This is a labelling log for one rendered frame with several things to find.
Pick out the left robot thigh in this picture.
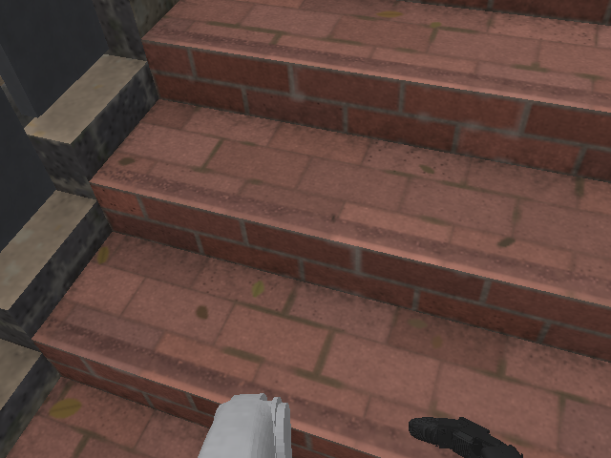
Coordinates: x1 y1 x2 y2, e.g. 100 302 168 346
198 393 292 458

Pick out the right robot hand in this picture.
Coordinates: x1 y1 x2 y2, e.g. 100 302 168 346
409 417 523 458

